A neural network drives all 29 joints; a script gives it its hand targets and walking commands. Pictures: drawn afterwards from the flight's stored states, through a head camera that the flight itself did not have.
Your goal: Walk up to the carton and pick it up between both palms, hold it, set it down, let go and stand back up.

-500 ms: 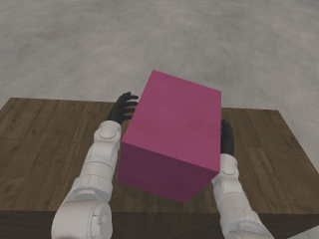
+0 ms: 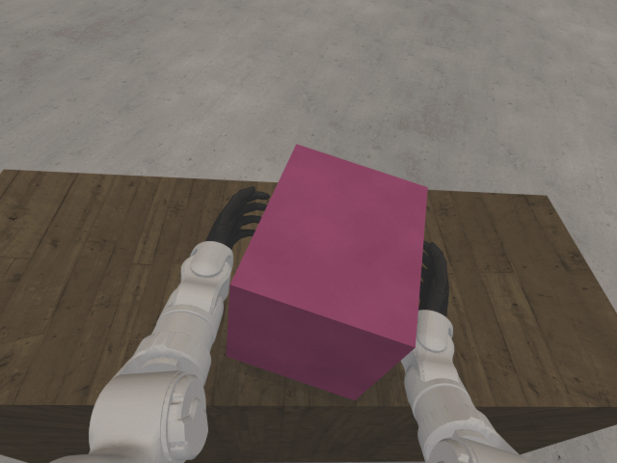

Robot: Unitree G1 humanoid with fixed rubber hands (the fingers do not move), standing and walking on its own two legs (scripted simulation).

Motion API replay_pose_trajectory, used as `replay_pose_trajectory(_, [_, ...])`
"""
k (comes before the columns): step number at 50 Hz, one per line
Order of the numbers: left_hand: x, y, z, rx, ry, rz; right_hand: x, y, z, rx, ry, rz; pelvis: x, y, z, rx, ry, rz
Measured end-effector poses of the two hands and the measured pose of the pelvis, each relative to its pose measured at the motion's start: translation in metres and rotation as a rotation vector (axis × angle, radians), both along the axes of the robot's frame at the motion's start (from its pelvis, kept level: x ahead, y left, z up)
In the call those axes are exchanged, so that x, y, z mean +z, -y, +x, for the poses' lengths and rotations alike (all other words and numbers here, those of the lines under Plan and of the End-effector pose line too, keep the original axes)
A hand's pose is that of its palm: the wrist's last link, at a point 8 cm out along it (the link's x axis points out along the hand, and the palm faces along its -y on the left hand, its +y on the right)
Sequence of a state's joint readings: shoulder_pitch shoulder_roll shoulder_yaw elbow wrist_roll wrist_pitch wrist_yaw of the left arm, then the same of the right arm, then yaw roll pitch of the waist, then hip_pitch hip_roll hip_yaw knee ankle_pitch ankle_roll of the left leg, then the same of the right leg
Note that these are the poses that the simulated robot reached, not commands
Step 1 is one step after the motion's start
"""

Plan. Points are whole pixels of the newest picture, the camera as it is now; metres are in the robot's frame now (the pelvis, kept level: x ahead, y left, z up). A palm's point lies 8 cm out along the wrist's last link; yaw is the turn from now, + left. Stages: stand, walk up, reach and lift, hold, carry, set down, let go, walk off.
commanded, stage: set down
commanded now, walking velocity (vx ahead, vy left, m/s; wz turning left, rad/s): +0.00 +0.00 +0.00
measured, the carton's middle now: (325, 272) +0.39 -0.05 +0.00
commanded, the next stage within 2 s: none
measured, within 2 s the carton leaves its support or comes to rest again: rests again in 1.24 s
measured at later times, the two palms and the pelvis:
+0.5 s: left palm (231, 246) +0.42 +0.09 +0.02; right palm (424, 317) +0.32 -0.19 -0.01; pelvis -0.01 +0.00 -0.01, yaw +0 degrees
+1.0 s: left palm (227, 255) +0.42 +0.10 +0.01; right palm (420, 322) +0.32 -0.18 -0.02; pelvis -0.02 +0.00 -0.01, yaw +0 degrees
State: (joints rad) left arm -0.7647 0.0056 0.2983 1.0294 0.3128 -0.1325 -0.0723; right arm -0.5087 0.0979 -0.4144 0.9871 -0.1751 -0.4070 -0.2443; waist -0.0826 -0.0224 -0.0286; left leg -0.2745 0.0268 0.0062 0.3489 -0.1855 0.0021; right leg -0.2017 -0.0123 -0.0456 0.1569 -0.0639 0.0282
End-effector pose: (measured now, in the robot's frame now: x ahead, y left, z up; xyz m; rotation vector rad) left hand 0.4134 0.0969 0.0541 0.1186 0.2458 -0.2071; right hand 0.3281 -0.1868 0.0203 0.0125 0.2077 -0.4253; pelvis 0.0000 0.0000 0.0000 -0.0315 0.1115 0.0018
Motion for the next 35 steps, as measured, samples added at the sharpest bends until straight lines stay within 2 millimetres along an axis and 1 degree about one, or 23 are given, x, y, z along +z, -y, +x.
replay_pose_trajectory(8, [-0.011,0.002,0.005,-0.017,-0.02,0.006,-0.01,0.001,0.0,-0.015,-0.022,0.002,-0.001,0.002,-0.001,0.0,-0.047,-0.002])
replay_pose_trajectory(20, [-0.028,0.006,0.01,-0.049,-0.052,0.011,-0.028,0.001,-0.006,-0.045,-0.056,0.004,-0.004,0.002,-0.004,-0.006,-0.119,-0.006])
replay_pose_trajectory(29, [-0.036,0.005,0.011,-0.054,-0.058,0.01,-0.037,-0.001,-0.008,-0.051,-0.063,0.009,-0.006,0.001,-0.007,-0.005,-0.156,-0.009])
replay_pose_trajectory(35, [-0.039,0.004,0.009,-0.055,-0.046,0.013,-0.039,-0.002,-0.009,-0.054,-0.05,0.014,-0.007,0.002,-0.01,0.0,-0.169,-0.012])
